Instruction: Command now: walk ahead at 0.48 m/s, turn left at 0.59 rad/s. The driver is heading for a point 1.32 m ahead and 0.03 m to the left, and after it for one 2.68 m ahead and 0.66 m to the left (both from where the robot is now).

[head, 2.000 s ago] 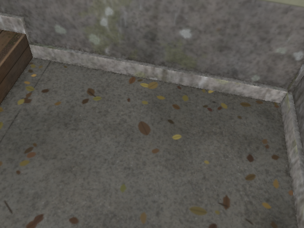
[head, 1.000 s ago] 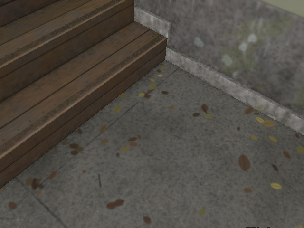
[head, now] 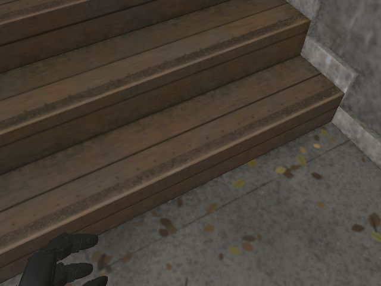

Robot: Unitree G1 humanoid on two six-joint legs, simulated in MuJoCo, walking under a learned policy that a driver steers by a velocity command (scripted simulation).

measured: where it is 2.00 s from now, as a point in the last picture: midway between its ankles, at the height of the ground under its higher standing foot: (121, 98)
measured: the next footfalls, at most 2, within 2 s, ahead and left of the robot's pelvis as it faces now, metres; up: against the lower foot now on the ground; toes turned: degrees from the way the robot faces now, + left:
left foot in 0.42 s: +0.34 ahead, +0.15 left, +0.00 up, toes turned +14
right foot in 0.86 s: +0.56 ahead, +0.00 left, +0.00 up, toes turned +9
